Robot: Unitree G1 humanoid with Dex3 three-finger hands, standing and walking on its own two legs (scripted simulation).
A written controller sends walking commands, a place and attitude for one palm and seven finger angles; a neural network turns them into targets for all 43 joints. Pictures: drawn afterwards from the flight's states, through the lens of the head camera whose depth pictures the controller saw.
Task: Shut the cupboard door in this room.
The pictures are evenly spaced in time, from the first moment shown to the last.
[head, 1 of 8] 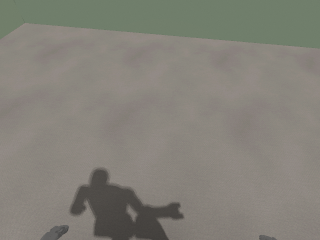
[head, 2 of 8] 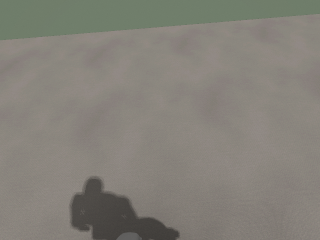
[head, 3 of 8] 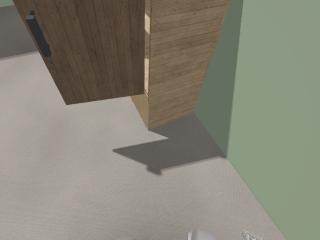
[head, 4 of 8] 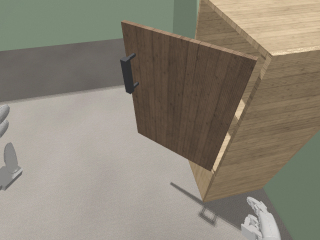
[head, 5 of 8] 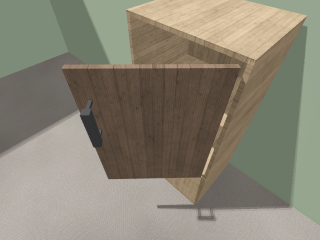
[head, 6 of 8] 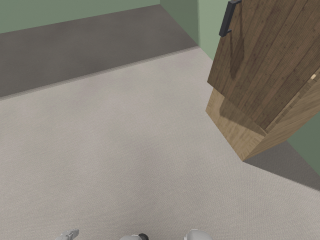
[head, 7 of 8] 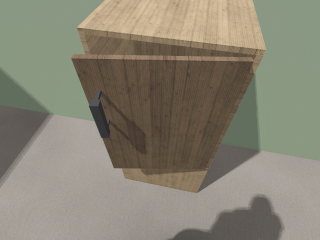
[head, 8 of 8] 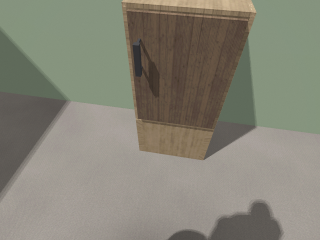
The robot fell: no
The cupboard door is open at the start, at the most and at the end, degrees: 78 78 0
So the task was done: yes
